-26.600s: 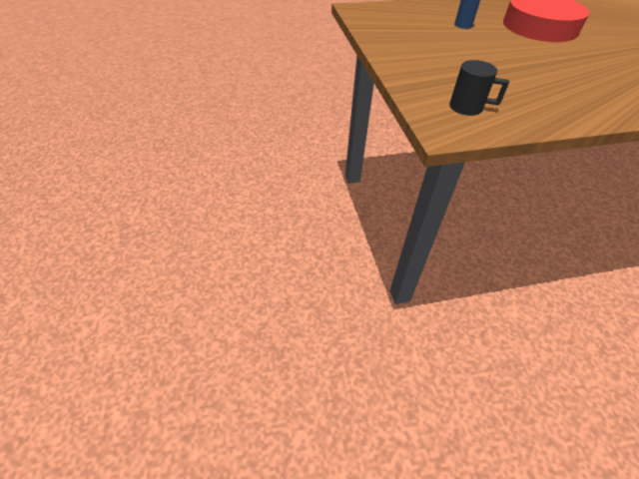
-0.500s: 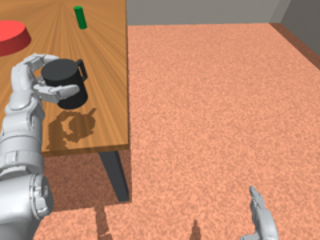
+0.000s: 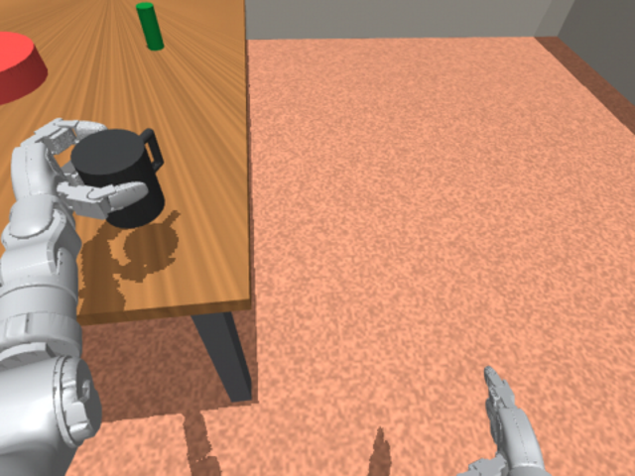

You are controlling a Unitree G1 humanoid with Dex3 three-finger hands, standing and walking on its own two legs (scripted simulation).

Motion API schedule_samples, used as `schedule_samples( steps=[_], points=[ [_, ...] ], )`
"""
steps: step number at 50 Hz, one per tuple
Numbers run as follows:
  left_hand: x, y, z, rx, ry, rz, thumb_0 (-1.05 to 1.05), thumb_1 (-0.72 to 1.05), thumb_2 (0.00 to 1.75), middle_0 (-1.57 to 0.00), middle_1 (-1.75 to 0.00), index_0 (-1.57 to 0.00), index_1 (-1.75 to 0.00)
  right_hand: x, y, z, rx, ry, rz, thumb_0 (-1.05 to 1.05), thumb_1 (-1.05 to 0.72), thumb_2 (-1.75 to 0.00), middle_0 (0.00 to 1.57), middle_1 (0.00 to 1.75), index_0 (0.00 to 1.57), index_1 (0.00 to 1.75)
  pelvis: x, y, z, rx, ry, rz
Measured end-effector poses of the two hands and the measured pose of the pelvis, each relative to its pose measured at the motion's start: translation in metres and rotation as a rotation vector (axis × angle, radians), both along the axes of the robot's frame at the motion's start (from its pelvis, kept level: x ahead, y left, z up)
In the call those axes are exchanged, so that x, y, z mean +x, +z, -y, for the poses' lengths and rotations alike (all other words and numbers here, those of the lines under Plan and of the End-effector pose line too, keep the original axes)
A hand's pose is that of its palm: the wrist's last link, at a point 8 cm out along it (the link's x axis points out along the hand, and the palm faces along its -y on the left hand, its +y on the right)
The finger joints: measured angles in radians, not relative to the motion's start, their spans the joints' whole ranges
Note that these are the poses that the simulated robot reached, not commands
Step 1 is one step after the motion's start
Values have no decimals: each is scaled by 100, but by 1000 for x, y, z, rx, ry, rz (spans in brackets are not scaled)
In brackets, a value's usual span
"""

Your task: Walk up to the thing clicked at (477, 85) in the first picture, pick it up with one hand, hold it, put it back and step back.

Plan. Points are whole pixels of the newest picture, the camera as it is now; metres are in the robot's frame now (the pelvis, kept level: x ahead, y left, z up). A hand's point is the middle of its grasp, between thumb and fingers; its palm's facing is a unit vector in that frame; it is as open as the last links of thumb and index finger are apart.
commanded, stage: lower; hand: left
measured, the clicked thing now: (130, 171) +0.47 +0.21 +0.14
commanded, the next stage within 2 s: loosen in 1.02 s
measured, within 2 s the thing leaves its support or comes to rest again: rests again in 0.92 s
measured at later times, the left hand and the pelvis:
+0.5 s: hand (116, 192) +0.47 +0.24 +0.10, palm faces +0.28 -0.96 +0.00, open 11.1 cm; pelvis -0.02 +0.00 -0.02, yaw -1 degrees
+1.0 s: hand (122, 205) +0.49 +0.25 +0.06, palm faces +0.27 -0.96 +0.00, open 11.1 cm; pelvis -0.01 +0.01 -0.03, yaw -1 degrees
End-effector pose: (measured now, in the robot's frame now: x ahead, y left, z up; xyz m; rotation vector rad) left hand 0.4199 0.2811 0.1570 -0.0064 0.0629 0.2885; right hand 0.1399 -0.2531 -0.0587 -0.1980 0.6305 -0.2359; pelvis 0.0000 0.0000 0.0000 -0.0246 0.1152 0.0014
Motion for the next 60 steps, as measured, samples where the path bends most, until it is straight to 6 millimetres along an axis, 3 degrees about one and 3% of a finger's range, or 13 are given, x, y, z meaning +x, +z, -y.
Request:
schedule_samples(
  steps=[11, 27, 49, 60],
  points=[
    [10, -7, -2, -4, 5, 1, -2, -61, 80, -71, -113, -78, -118, -6, -1, 12, -27, -20, -26, -1, 52, -5, 6, 5, 6, 5, -7, -4, 2, 0, 0, -29],
    [20, -60, -4, -8, -9, -8, 0, -61, 77, -73, -111, -80, -116, -22, -6, 14, -76, -28, -60, -1, 51, -5, 6, 5, 6, 5, -17, -22, -2, -11, -15, -111],
    [34, -95, -13, -2, -15, -9, -1, -61, 79, -72, -111, -80, -116, -8, -6, -8, -80, 5, -58, -1, 51, -5, 6, 5, 6, 5, -6, -35, -14, -28, -19, -173],
    [36, -96, -15, -8, -3, 20, 0, -61, 77, -74, -111, -81, -115, -7, -7, -11, -84, 35, -64, -1, 51, -5, 6, 5, 6, 5, -6, -39, -13, -28, -14, -184]
  ],
)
